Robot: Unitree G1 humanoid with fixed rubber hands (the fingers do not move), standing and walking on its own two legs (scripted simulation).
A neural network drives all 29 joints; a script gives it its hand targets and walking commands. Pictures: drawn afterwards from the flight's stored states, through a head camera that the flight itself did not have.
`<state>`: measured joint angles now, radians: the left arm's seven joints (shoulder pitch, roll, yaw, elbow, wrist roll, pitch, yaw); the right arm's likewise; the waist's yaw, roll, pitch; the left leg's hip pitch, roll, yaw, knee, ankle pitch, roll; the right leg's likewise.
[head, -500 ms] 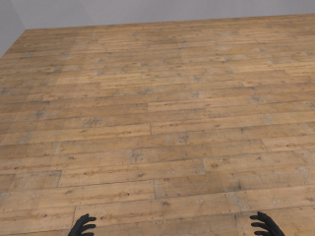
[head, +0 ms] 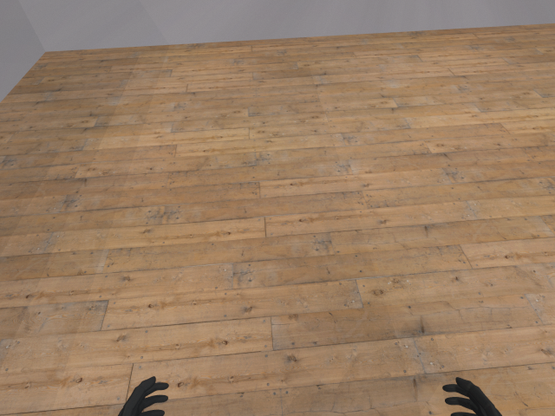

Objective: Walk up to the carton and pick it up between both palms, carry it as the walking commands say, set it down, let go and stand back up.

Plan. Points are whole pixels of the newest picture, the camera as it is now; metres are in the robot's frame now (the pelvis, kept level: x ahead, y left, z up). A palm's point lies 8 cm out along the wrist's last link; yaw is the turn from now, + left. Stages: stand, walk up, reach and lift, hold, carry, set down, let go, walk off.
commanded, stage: stand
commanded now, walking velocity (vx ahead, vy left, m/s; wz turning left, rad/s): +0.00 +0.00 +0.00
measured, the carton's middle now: out of the picture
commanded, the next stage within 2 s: walk up in 0.54 s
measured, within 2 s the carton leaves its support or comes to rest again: neither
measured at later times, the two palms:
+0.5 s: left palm out of the picture +0.14 +0.24 -0.09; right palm out of the picture +0.13 -0.27 -0.08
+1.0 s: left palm (155, 386) +0.20 +0.21 -0.07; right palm out of the picture +0.04 -0.37 -0.08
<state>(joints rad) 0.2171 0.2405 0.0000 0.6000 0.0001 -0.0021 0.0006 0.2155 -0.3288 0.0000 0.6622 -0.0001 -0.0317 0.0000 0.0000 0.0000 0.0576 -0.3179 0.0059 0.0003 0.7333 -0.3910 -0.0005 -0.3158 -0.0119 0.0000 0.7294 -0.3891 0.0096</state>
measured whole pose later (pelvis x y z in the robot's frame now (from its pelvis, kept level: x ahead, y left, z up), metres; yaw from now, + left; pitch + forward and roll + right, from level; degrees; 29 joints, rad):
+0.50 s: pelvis +0.00 +0.00 +0.00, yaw +0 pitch -1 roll +0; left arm 0.22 0.24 0.00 0.60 0.00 0.00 0.00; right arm 0.22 -0.33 0.00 0.68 0.00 -0.03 0.00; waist 0.00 0.00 0.06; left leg -0.32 0.01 0.00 0.73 -0.39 0.00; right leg -0.32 -0.01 0.00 0.73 -0.39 0.01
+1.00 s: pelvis +0.01 -0.03 +0.01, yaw -14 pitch +0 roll +2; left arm 0.22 0.37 0.01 0.61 0.00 0.02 -0.15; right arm 0.28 -0.48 0.00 0.70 0.00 -0.12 0.00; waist 0.00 0.00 0.06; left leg -0.22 0.12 0.21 0.63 -0.39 0.00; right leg -0.51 -0.09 0.00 0.92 -0.39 0.01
